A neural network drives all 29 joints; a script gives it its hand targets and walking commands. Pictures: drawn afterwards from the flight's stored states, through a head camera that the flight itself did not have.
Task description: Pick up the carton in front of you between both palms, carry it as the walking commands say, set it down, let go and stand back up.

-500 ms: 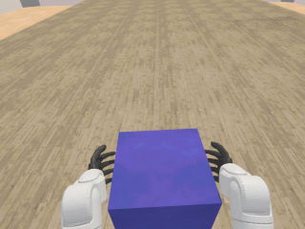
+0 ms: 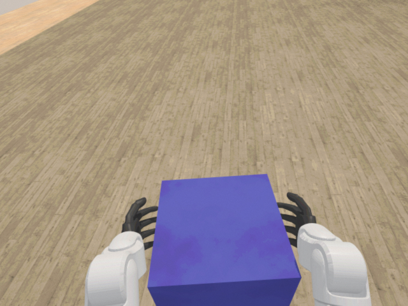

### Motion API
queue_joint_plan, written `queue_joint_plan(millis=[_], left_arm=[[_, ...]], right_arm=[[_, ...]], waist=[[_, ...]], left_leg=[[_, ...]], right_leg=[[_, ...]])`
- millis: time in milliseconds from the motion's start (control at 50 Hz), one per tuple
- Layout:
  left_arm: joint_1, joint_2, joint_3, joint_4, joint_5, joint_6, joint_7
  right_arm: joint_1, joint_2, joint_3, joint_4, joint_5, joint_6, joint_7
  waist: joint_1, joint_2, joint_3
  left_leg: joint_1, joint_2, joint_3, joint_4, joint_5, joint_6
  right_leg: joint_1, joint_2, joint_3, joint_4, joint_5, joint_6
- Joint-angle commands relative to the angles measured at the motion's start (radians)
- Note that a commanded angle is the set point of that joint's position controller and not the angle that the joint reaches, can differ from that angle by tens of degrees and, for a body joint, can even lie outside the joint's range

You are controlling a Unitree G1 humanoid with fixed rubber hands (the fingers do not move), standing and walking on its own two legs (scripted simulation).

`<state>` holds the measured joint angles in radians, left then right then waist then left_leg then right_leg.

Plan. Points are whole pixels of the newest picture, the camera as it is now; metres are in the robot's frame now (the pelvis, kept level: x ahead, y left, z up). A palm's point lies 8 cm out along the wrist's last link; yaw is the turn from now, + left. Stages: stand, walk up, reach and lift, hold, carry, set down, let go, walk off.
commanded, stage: carry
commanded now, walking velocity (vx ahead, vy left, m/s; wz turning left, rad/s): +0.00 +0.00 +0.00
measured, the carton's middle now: (219, 257) +0.24 +0.00 -0.01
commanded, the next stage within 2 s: none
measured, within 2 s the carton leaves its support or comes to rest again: neither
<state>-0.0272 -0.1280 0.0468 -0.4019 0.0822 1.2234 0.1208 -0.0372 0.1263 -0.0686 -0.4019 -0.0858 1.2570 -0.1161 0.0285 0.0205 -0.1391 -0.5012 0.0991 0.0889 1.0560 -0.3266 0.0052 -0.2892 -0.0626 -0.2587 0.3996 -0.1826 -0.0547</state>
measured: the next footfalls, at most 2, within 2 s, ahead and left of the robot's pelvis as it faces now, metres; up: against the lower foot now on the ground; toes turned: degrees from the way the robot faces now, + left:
left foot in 0.24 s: +0.31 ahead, +0.14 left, +0.00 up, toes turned -18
right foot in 0.40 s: +0.19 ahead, -0.08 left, +0.00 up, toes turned -10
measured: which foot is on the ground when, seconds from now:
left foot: up 0.00-0.22, down 0.24-1.00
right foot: down 0.00-0.24, up 0.26-0.38, down 0.40-1.00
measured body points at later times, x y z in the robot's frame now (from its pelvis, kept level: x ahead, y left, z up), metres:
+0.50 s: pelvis +0.23 +0.03 -0.01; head +0.21 +0.04 +0.44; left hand +0.50 +0.17 +0.08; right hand +0.48 -0.14 +0.08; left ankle +0.27 +0.12 -0.74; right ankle +0.15 -0.08 -0.74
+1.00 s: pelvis +0.25 +0.02 -0.02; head +0.23 +0.02 +0.43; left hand +0.54 +0.15 +0.03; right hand +0.53 -0.15 +0.02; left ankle +0.27 +0.12 -0.74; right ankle +0.15 -0.08 -0.74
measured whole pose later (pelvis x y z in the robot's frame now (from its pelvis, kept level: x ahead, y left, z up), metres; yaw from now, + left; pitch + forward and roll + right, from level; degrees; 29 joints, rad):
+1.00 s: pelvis +0.25 +0.02 -0.02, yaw -3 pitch +3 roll +1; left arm -0.15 -0.13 0.10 0.01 0.22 0.89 0.05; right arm -0.14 0.13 -0.11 0.02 -0.21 0.89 -0.05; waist 0.00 -0.01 -0.12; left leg -0.35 0.08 0.23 0.58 -0.27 0.03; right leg -0.14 -0.05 -0.13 0.54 -0.44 0.00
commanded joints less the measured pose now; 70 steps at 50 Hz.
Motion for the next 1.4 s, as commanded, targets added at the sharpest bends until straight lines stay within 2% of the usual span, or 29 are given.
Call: queue_joint_plan(millis=[0,60,100,160,180,200,220,240,260,280,300,340,360,380,400,420,440,460,540,660,780,860,940,1000,1080,1140,1220,1300,1380], left_arm=[[-0.483,-0.949,-0.696,-0.175,-0.387,-0.045,-0.201],[-0.436,-0.903,-0.7,-0.193,-0.387,-0.047,-0.202],[-0.398,-0.872,-0.686,-0.198,-0.374,-0.041,-0.198],[-0.384,-0.822,-0.669,-0.209,-0.354,-0.023,-0.187],[-0.382,-0.813,-0.66,-0.194,-0.352,-0.012,-0.183],[-0.387,-0.796,-0.658,-0.2,-0.343,-0.003,-0.179],[-0.386,-0.774,-0.649,-0.19,-0.338,0.01,-0.175],[-0.401,-0.764,-0.649,-0.191,-0.336,0.024,-0.172],[-0.409,-0.763,-0.648,-0.156,-0.343,0.036,-0.17],[-0.409,-0.77,-0.663,-0.164,-0.35,0.04,-0.172],[-0.41,-0.788,-0.671,-0.159,-0.342,0.039,-0.173],[-0.467,-0.871,-0.698,-0.179,-0.364,0.022,-0.186],[-0.485,-0.904,-0.701,-0.175,-0.366,0.01,-0.192],[-0.497,-0.922,-0.702,-0.177,-0.367,-0.001,-0.195],[-0.489,-0.923,-0.695,-0.166,-0.36,-0.007,-0.196],[-0.485,-0.915,-0.694,-0.158,-0.352,-0.012,-0.196],[-0.494,-0.904,-0.687,-0.15,-0.344,-0.017,-0.197],[-0.487,-0.885,-0.676,-0.126,-0.331,-0.018,-0.197],[-0.427,-0.819,-0.63,0.019,-0.281,-0.035,-0.21],[-0.506,-0.857,-0.611,0.094,-0.258,-0.129,-0.244],[-0.528,-0.871,-0.604,0.158,-0.241,-0.221,-0.27],[-0.525,-0.846,-0.562,0.224,-0.193,-0.3,-0.276],[-0.548,-0.83,-0.507,0.321,-0.145,-0.384,-0.281],[-0.579,-0.831,-0.454,0.407,-0.107,-0.447,-0.288],[-0.637,-0.857,-0.394,0.527,-0.067,-0.533,-0.306],[-0.687,-0.897,-0.387,0.57,-0.062,-0.58,-0.32],[-0.698,-0.949,-0.411,0.589,-0.074,-0.59,-0.331],[-0.676,-0.977,-0.456,0.533,-0.104,-0.557,-0.333],[-0.642,-0.948,-0.446,0.523,-0.09,-0.521,-0.328]], right_arm=[[-0.475,0.945,0.708,-0.152,0.349,-0.074,0.176],[-0.405,0.913,0.702,-0.167,0.329,-0.081,0.164],[-0.403,0.884,0.702,-0.189,0.33,-0.073,0.159],[-0.418,0.843,0.705,-0.211,0.351,-0.05,0.162],[-0.409,0.817,0.699,-0.209,0.351,-0.04,0.163],[-0.414,0.8,0.691,-0.208,0.35,-0.03,0.164],[-0.43,0.778,0.679,-0.199,0.353,-0.021,0.164],[-0.417,0.764,0.659,-0.176,0.35,-0.014,0.159],[-0.396,0.75,0.639,-0.144,0.339,-0.006,0.157],[-0.363,0.764,0.626,-0.114,0.34,-0.007,0.159],[-0.358,0.808,0.625,-0.094,0.34,-0.012,0.168],[-0.42,0.888,0.642,-0.131,0.357,-0.03,0.185],[-0.46,0.91,0.66,-0.147,0.358,-0.037,0.189],[-0.493,0.928,0.676,-0.165,0.367,-0.045,0.195],[-0.501,0.928,0.677,-0.169,0.372,-0.049,0.2],[-0.489,0.921,0.677,-0.145,0.363,-0.052,0.203],[-0.499,0.908,0.685,-0.135,0.36,-0.056,0.206],[-0.492,0.888,0.684,-0.116,0.352,-0.056,0.208],[-0.462,0.818,0.655,0.011,0.311,-0.074,0.219],[-0.516,0.868,0.642,0.106,0.282,-0.166,0.246],[-0.529,0.868,0.621,0.161,0.245,-0.26,0.259],[-0.521,0.847,0.569,0.228,0.197,-0.335,0.266],[-0.558,0.825,0.514,0.321,0.153,-0.418,0.274],[-0.593,0.827,0.467,0.402,0.12,-0.485,0.284],[-0.652,0.852,0.407,0.531,0.082,-0.571,0.305],[-0.702,0.899,0.398,0.577,0.079,-0.619,0.321],[-0.734,0.95,0.432,0.579,0.095,-0.632,0.333],[-0.709,0.967,0.48,0.519,0.123,-0.597,0.331],[-0.667,0.94,0.457,0.524,0.11,-0.562,0.328]], waist=[[-0.017,-0.137,-0.176],[-0.022,-0.164,-0.157],[-0.016,-0.195,-0.148],[-0.011,-0.189,-0.138],[-0.022,-0.167,-0.135],[-0.026,-0.129,-0.152],[-0.028,-0.057,-0.203],[-0.036,0.121,-0.278],[-0.049,0.163,-0.288],[-0.05,0.194,-0.294],[-0.043,0.175,-0.297],[-0.035,0.159,-0.312],[-0.03,0.126,-0.305],[-0.026,0.097,-0.309],[-0.031,0.067,-0.314],[-0.032,0.037,-0.308],[-0.037,0.002,-0.275],[-0.038,-0.035,-0.261],[-0.033,-0.052,-0.236],[-0.028,-0.049,-0.218],[-0.029,-0.043,-0.252],[-0.029,-0.046,-0.245],[-0.029,-0.035,-0.232],[-0.029,-0.041,-0.22],[-0.027,-0.025,-0.201],[-0.028,-0.027,-0.192],[-0.028,-0.03,-0.208],[-0.029,-0.04,-0.211],[-0.029,-0.02,-0.214]], left_leg=[[-0.147,0.041,-0.011,-0.111,0.097,-0.012],[-0.06,-0.002,0.055,-0.333,0.15,-0.02],[-0.008,-0.042,0.104,-0.426,0.22,-0.019],[0.103,-0.071,0.153,-0.555,0.358,-0.017],[0.19,-0.077,0.172,-0.646,0.442,-0.016],[0.326,-0.051,0.153,-0.702,0.52,-0.007],[0.514,0.067,0.04,-0.652,0.771,0.012],[0.638,0.241,-0.179,-0.641,1.034,0.084],[0.686,0.278,-0.219,-0.654,1.07,0.148],[0.695,0.321,-0.258,-0.664,1.011,0.199],[0.674,0.288,-0.206,-0.694,0.918,0.184],[0.58,0.208,-0.119,-0.703,0.753,0.117],[0.525,0.177,-0.083,-0.697,0.633,0.097],[0.486,0.163,-0.054,-0.693,0.527,0.074],[0.446,0.142,-0.019,-0.682,0.461,0.055],[0.418,0.127,0.004,-0.658,0.46,0.037],[0.397,0.108,0.031,-0.625,0.476,0.03],[0.384,0.094,0.028,-0.6,0.503,0.034],[0.389,0.085,0.028,-0.492,0.753,0.044],[0.369,0.071,0.041,-0.468,0.695,0.033],[0.394,0.075,0.035,-0.462,0.671,0.039],[0.383,0.079,0.032,-0.467,0.63,0.04],[0.373,0.082,0.033,-0.487,0.554,0.039],[0.37,0.084,0.034,-0.495,0.556,0.039],[0.356,0.082,0.031,-0.526,0.445,0.038],[0.355,0.085,0.027,-0.546,0.411,0.033],[0.363,0.088,0.029,-0.55,0.386,0.031],[0.363,0.091,0.026,-0.555,0.369,0.031],[0.359,0.094,0.023,-0.555,0.41,0.032]], right_leg=[[0.283,-0.269,0.262,-0.233,0.135,-0.062],[0.277,-0.206,0.115,-0.168,0.407,-0.041],[0.291,-0.183,0.066,-0.128,0.52,-0.024],[0.284,-0.164,0.025,-0.031,0.518,0.008],[0.261,-0.147,0.004,0.036,0.476,0.033],[0.187,-0.128,0.008,0.116,0.44,0.066],[0.065,-0.105,0.034,0.184,0.254,0.114],[-0.034,-0.046,0.053,0.317,-0.107,0.142],[-0.098,0.007,0.128,0.386,-0.394,0.136],[-0.149,0.0,0.154,0.44,-0.45,0.129],[-0.146,-0.019,0.162,0.352,-0.443,0.116],[-0.034,-0.018,0.176,0.17,-0.364,0.101],[0.024,-0.01,0.154,0.07,-0.245,0.097],[0.087,-0.02,0.157,0.004,-0.109,0.088],[0.144,-0.043,0.165,-0.009,-0.035,0.083],[0.169,-0.073,0.182,-0.017,0.022,0.075],[0.143,-0.107,0.201,0.0,0.121,0.071],[0.155,-0.115,0.196,0.042,0.212,0.072],[0.139,-0.102,0.181,0.101,0.437,0.08],[0.129,-0.098,0.183,0.102,0.501,0.081],[0.143,-0.098,0.185,0.111,0.451,0.077],[0.142,-0.098,0.185,0.108,0.409,0.072],[0.135,-0.099,0.193,0.095,0.346,0.06],[0.132,-0.093,0.19,0.089,0.33,0.061],[0.115,-0.09,0.2,0.066,0.212,0.051],[0.107,-0.088,0.204,0.055,0.15,0.046],[0.106,-0.084,0.206,0.05,0.12,0.045],[0.102,-0.088,0.211,0.046,0.105,0.041],[0.105,-0.087,0.208,0.061,0.121,0.044]])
